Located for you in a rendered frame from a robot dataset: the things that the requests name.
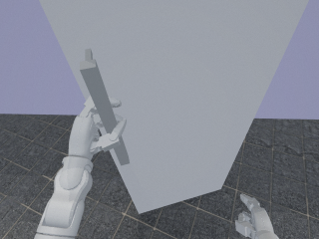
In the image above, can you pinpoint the left robot hand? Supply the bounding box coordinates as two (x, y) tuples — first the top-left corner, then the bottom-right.
(68, 96), (127, 160)

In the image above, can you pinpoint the right robot hand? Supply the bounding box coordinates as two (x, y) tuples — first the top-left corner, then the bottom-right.
(235, 193), (274, 239)

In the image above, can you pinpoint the left robot forearm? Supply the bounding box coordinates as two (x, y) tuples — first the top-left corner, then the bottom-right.
(34, 155), (94, 239)

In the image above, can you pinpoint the handle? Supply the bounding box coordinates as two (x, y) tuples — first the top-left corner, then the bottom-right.
(80, 48), (130, 166)

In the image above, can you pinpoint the fridge door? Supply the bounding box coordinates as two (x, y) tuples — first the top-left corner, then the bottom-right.
(39, 0), (309, 214)

